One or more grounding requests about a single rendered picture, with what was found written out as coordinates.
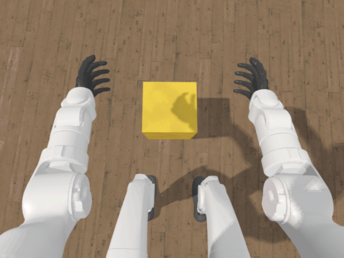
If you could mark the robot right forearm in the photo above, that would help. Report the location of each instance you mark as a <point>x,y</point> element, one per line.
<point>281,150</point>

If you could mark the robot left forearm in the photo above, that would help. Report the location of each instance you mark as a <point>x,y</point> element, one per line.
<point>70,136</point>

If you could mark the carton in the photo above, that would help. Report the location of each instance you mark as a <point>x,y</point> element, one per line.
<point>169,110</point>

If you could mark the robot left shin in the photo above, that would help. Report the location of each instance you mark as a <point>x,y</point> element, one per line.
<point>141,177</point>

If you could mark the robot left upper arm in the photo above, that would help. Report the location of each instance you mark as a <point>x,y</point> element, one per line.
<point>52,206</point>

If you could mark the robot right upper arm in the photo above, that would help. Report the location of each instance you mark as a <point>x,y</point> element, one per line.
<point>302,206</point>

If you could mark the robot left hand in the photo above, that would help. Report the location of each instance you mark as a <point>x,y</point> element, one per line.
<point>86,76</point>

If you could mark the robot left foot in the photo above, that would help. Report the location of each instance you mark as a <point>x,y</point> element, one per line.
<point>151,214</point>

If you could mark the robot right hand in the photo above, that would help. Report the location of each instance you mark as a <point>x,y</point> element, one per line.
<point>258,78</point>

